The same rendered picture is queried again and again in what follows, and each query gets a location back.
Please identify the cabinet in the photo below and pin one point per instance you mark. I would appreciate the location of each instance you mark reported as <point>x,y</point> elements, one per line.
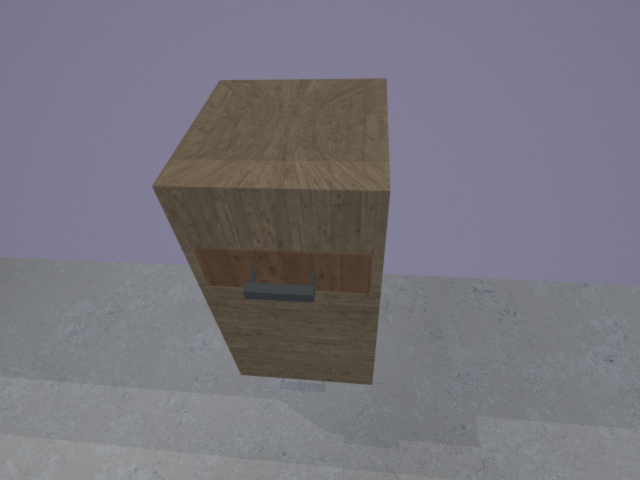
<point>287,165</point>

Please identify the handle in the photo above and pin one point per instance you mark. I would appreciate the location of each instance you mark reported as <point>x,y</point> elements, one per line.
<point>279,292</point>

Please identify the drawer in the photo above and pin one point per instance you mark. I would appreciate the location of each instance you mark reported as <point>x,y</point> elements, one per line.
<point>335,272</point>

